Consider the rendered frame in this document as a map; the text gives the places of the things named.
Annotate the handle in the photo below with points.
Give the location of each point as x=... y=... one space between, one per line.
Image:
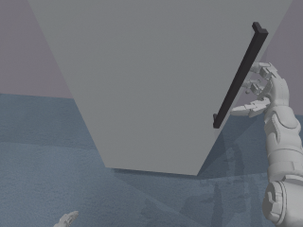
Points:
x=246 y=63

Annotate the robot right upper arm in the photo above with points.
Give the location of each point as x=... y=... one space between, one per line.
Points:
x=283 y=204

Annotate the robot right hand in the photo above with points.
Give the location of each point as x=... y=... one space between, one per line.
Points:
x=276 y=91

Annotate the robot left hand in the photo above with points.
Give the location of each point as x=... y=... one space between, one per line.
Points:
x=67 y=219

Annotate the fridge door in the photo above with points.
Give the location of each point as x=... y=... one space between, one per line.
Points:
x=148 y=75

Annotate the right robot forearm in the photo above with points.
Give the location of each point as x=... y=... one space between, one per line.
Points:
x=283 y=146

